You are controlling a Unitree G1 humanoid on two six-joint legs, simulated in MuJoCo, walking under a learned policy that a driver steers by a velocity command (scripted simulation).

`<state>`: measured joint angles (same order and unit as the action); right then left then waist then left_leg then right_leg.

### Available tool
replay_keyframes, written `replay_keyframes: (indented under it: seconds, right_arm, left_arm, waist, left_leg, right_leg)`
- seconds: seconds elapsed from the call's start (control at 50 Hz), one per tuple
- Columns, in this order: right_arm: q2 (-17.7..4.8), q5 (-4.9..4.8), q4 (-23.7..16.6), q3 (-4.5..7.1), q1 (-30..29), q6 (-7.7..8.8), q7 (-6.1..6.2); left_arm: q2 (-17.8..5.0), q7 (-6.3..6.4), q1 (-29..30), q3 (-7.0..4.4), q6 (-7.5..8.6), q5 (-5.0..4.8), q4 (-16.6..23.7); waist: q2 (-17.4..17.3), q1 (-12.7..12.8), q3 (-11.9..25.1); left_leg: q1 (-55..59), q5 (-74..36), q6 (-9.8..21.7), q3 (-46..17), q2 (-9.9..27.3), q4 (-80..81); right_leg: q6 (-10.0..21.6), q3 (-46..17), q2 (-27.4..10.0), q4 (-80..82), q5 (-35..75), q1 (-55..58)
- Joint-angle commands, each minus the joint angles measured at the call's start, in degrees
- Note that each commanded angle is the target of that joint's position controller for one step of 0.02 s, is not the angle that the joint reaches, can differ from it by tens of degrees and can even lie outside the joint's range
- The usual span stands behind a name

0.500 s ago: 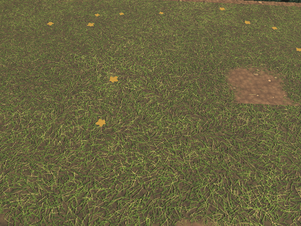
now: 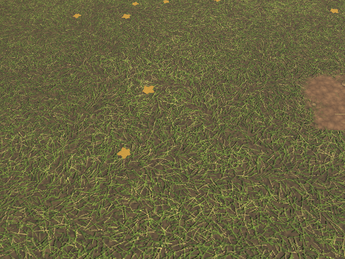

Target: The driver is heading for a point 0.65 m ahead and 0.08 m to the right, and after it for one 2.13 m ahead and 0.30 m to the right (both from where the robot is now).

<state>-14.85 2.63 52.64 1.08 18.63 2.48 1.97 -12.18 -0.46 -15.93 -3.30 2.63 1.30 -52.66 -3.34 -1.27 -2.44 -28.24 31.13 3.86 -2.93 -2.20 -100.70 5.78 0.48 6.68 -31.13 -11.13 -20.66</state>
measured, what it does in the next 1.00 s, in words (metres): walks ahead, turning right: left foot, then right foot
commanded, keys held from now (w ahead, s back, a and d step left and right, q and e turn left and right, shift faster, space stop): w+e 0.54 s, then w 0.12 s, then w+q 0.34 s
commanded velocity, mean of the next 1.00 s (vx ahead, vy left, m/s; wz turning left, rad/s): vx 0.50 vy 0.00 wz -0.27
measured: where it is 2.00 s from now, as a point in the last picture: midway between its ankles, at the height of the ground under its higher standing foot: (215, 179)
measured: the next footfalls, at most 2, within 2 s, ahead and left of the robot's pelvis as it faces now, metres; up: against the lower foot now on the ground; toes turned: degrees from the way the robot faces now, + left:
left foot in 0.36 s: +0.32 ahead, +0.08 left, +0.00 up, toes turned -16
right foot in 0.82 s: +0.40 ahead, -0.20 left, +0.00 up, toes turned -23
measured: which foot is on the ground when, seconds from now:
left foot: up 0.00-0.34, down 0.36-0.84, up 0.86-1.00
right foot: down 0.00-0.36, up 0.38-0.80, down 0.82-1.00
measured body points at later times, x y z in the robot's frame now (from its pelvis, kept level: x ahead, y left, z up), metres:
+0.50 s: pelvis +0.23 +0.00 +0.01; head +0.25 +0.02 +0.46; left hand +0.34 +0.27 -0.12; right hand +0.31 -0.29 -0.08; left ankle +0.28 +0.09 -0.73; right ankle +0.15 -0.09 -0.65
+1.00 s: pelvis +0.40 -0.11 +0.02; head +0.41 -0.13 +0.47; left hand +0.57 +0.10 -0.10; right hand +0.32 -0.37 -0.13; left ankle +0.43 +0.03 -0.65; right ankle +0.36 -0.18 -0.73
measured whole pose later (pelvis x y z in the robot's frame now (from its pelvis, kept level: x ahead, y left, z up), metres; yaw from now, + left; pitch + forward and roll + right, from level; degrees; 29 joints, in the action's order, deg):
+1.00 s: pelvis +0.40 -0.11 +0.02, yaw -18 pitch -1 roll +0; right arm -15.6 1.0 53.2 4.1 21.4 -0.5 -1.3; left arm -12.6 -0.3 -15.1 -1.6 2.8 1.1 -48.4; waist -2.3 -1.4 -1.4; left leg -26.0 18.6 3.6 -2.4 1.9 -61.3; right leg 3.8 6.0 1.8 -21.8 -14.1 -6.8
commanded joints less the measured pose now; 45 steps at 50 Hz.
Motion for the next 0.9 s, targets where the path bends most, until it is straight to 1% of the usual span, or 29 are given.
replay_keyframes:
  seconds: [0.02,0.04,0.08,0.12,0.16,0.2,0.24,0.28,0.32,0.34,0.36,0.38,0.4,0.42,0.44,0.46,0.48,0.56,0.6,0.66,0.72,0.76,0.78,0.8,0.82,0.84,0.86,0.88,0.9]
  right_arm:
    - [-5.91,0.59,-8.46,0.7,-7.77,-0.09,-1.59]
    - [-4.54,0.82,-8.9,0.21,-8.42,-0.41,-2.14]
    - [-1.9,0.26,-8.37,-0.81,-6.34,0.03,-2.82]
    - [-1.51,-0.94,-8.84,-1.17,-10.02,0.26,-3.0]
    - [-1.9,-0.98,-10.21,-1.11,-16.17,0.02,-2.67]
    - [-1.86,-0.77,-12.11,-1.32,-22.12,-0.24,-2.53]
    - [-1.94,-1.09,-13.72,-1.23,-25.45,0.2,-2.67]
    - [-2.86,-1.52,-14.29,-0.99,-25.98,0.96,-2.55]
    - [-3.7,-1.58,-12.82,-0.44,-19.22,2.02,-2.41]
    - [-5.31,-1.17,-11.23,0.25,-12.36,2.68,-1.78]
    - [-9.98,-0.39,-10.14,1.57,-2.67,3.05,-0.78]
    - [-13.82,-0.53,-10.25,2.77,-0.55,1.64,0.0]
    - [-10.85,-1.34,-9.47,2.99,-0.9,0.6,-0.21]
    - [-6.68,-1.21,-10.07,2.21,-3.14,0.34,-0.58]
    - [-4.6,-0.95,-9.94,1.82,-5.22,0.54,-1.01]
    - [-3.63,-0.92,-10.05,1.65,-6.33,0.95,-1.15]
    - [-3.57,-1.15,-9.46,1.67,-6.21,1.44,-1.21]
    - [-5.16,-1.93,-7.76,2.38,-3.65,2.88,-1.66]
    - [-5.94,-1.97,-6.88,2.47,-2.95,2.93,-1.9]
    - [-7.15,-1.53,-4.86,2.61,-1.11,2.7,-2.61]
    - [-8.15,-1.75,-2.9,2.54,2.52,1.9,-2.73]
    - [-10.08,-1.56,-2.25,3.14,3.78,1.1,-2.52]
    - [-10.4,-1.28,-2.2,3.32,2.19,1.22,-2.3]
    - [-10.96,-1.96,-2.21,3.38,3.12,0.6,-2.38]
    - [-9.62,-2.43,-1.44,3.16,4.77,0.41,-2.46]
    - [-4.42,-2.15,-3.55,1.91,7.41,0.35,-2.58]
    - [-4.12,-2.43,-2.82,2.39,11.86,0.07,-2.6]
    - [-8.53,-1.86,-2.08,3.67,8.36,-0.4,-2.37]
    - [-8.06,-2.55,-2.15,3.95,6.67,-0.55,-2.75]
  left_arm:
    - [-8.97,1.23,-5.9,-1.01,2.49,0.07,0.56]
    - [-8.22,0.93,-6.42,-0.77,2.74,-0.19,-0.01]
    - [-8.46,0.67,-6.36,-0.71,2.42,-0.52,0.32]
    - [-7.32,0.27,-7.4,-0.69,1.76,-1.68,0.81]
    - [-7.16,0.32,-11.08,-0.81,1.0,-2.52,0.51]
    - [-7.42,0.5,-14.8,-1.13,0.06,-1.9,-0.02]
    - [-7.95,0.87,-17.36,-1.32,-0.61,-0.5,-0.23]
    - [-9.17,1.14,-16.56,-1.7,-0.97,-0.31,0.63]
    - [-10.35,1.4,-13.36,-2.02,-1.24,-0.65,1.84]
    - [-10.02,1.02,-10.92,-1.99,-0.83,-1.26,2.7]
    - [-7.81,0.56,-9.3,-1.45,-0.02,-1.89,4.91]
    - [-4.7,0.49,-14.88,-0.92,0.25,-3.01,5.98]
    - [-10.74,1.05,-13.23,-2.07,-0.46,-0.87,5.53]
    - [-9.94,0.76,-9.49,-2.18,-0.82,0.02,5.61]
    - [-8.24,0.22,-7.2,-1.89,-1.04,-0.01,6.07]
    - [-7.43,-0.16,-6.81,-1.83,-1.65,0.12,6.12]
    - [-7.23,-0.55,-7.03,-1.83,-2.5,0.42,6.22]
    - [-7.22,-1.51,-1.6,-1.7,-3.76,-0.02,9.07]
    - [-6.5,-1.78,2.7,-1.12,-3.42,0.17,10.65]
    - [-4.82,-2.41,7.47,0.33,-3.38,0.87,11.77]
    - [-6.1,-1.93,12.29,0.87,-3.58,0.71,13.21]
    - [-7.37,-1.8,12.07,0.71,-3.21,0.76,13.01]
    - [-8.32,-1.39,6.62,0.21,-2.75,1.35,10.75]
    - [-8.84,-0.89,2.33,-0.04,-2.25,0.96,9.48]
    - [-10.34,-0.45,-4.86,-0.69,-1.37,2.06,6.8]
    - [-14.94,0.11,-11.28,-1.48,-0.69,2.79,6.22]
    - [-18.44,0.2,-10.23,-2.65,-1.09,0.19,6.45]
    - [-14.35,-0.03,-6.41,-1.92,-1.11,-0.69,7.17]
    - [-10.81,-0.33,-1.82,-0.88,-0.65,-0.56,7.89]
  waist:
    - [1.99,-1.02,-4.01]
    - [3.41,-0.97,-3.7]
    - [10.07,-1.81,1.93]
    - [9.33,-0.46,4.17]
    - [6.83,2.4,3.43]
    - [6.13,4.97,1.88]
    - [5.9,6.14,0.66]
    - [6.45,5.54,-0.16]
    - [7.26,2.4,1.31]
    - [5.48,-1.23,4.43]
    - [-1.25,-5.39,11.84]
    - [-12.08,-3.39,17.22]
    - [-6.56,-3.07,11.97]
    - [-0.29,-2.27,4.8]
    - [1.49,-1.08,0.67]
    - [-0.19,0.31,-0.59]
    - [-2.56,1.46,-0.89]
    - [-2.45,2.31,1.48]
    - [-1.14,2.0,0.43]
    - [-3.06,1.18,2.01]
    - [-2.93,0.16,0.73]
    - [-3.1,0.45,-0.05]
    - [-3.43,3.51,1.63]
    - [-0.24,5.03,4.21]
    - [3.36,8.15,6.91]
    - [14.89,8.25,14.24]
    - [19.94,5.96,13.95]
    - [10.09,5.45,7.09]
    - [8.89,3.5,2.99]
  left_leg:
    - [-16.37,-12.65,-3.38,-2.04,7.7,24.94]
    - [-8.5,-17.01,-4.41,-0.34,7.16,34.29]
    - [1.14,-24.24,-4.96,1.88,5.39,43.9]
    - [4.21,-30.05,-4.55,2.46,3.99,51.53]
    - [1.12,-33.06,-4.68,2.34,3.44,56.27]
    - [-3.29,-30.95,-4.77,1.84,2.77,59.48]
    - [-5.57,-26.12,-4.48,0.6,1.89,62.74]
    - [-3.15,-21.43,-4.1,-0.09,0.87,67.16]
    - [8.63,-18.93,-2.61,-0.22,-1.0,74.25]
    - [21.18,-21.99,-0.76,-2.78,1.72,76.98]
    - [35.34,-15.23,2.5,-13.42,13.25,77.88]
    - [46.95,-9.45,8.83,-32.76,25.6,81.79]
    - [42.31,-4.95,10.46,-37.22,26.86,81.81]
    - [36.11,-7.24,9.43,-30.79,23.73,83.0]
    - [30.24,-15.24,8.22,-23.98,21.21,85.04]
    - [26.35,-22.75,6.67,-18.44,19.22,86.29]
    - [23.9,-28.93,5.73,-14.51,17.69,86.73]
    - [22.05,-40.82,5.82,-5.43,16.24,89.44]
    - [19.91,-44.6,5.77,-0.78,14.66,90.33]
    - [17.44,-48.83,4.92,4.71,13.0,89.23]
    - [19.72,-45.59,5.83,2.97,14.14,88.92]
    - [23.08,-45.58,6.78,0.41,15.48,86.72]
    - [22.78,-54.62,6.31,0.36,17.27,81.37]
    - [23.56,-54.53,5.78,1.32,13.7,75.37]
    - [17.83,-50.96,4.48,3.34,11.22,63.07]
    - [5.49,-15.69,2.44,5.86,6.33,44.24]
    - [-7.92,1.11,1.81,2.03,-1.28,34.53]
    - [-9.75,-2.37,2.14,-3.12,2.56,32.26]
    - [-8.06,-6.13,1.73,-2.82,4.16,33.93]
  right_leg:
    - [12.37,-31.18,-22.32,17.54,13.23,2.29]
    - [10.47,-24.76,-17.3,18.63,18.77,-2.8]
    - [9.32,-17.65,-13.06,17.08,32.34,-3.36]
    - [7.43,-16.31,-12.02,16.26,33.88,-0.25]
    - [5.29,-18.71,-12.27,15.42,29.9,5.76]
    - [5.06,-21.83,-12.89,14.26,25.6,11.9]
    - [6.15,-25.06,-13.93,12.32,23.0,16.54]
    - [6.3,-27.48,-13.91,11.21,21.4,18.08]
    - [4.93,-27.62,-11.81,7.29,22.53,15.5]
    - [3.11,-25.19,-9.27,0.8,21.64,9.71]
    - [1.26,-19.01,-6.24,-13.21,12.76,2.15]
    - [-0.62,-8.83,1.64,-27.23,-19.4,-12.95]
    - [-0.4,-5.71,-2.1,-33.55,-22.82,-20.65]
    - [-0.69,-6.37,-4.48,-36.28,-17.68,-21.7]
    - [-1.51,-6.05,-5.88,-35.48,-13.88,-20.49]
    - [-2.3,-5.66,-7.39,-33.95,-11.54,-18.32]
    - [-3.03,-5.21,-8.29,-33.02,-10.86,-16.71]
    - [-4.15,-5.48,-9.33,-28.85,-2.6,-15.23]
    - [-4.32,-5.07,-8.59,-20.7,3.35,-13.64]
    - [-3.76,-0.39,-7.22,-15.63,8.17,-6.09]
    - [-3.1,1.12,-7.45,-10.31,2.88,-4.09]
    - [-2.42,1.57,-7.3,-6.5,-2.79,-2.73]
    - [-0.85,-0.62,-8.33,-8.31,4.06,2.8]
    - [-0.99,2.24,-4.58,1.92,-7.18,8.33]
    - [0.25,-0.1,-6.93,6.98,-2.07,21.1]
    - [2.79,-18.72,-24.35,9.26,-0.03,35.09]
    - [8.55,-32.47,-29.76,13.55,3.83,35.7]
    - [8.11,-25.39,-27.37,13.99,3.28,29.37]
    - [7.27,-19.22,-25.45,15.9,7.02,23.36]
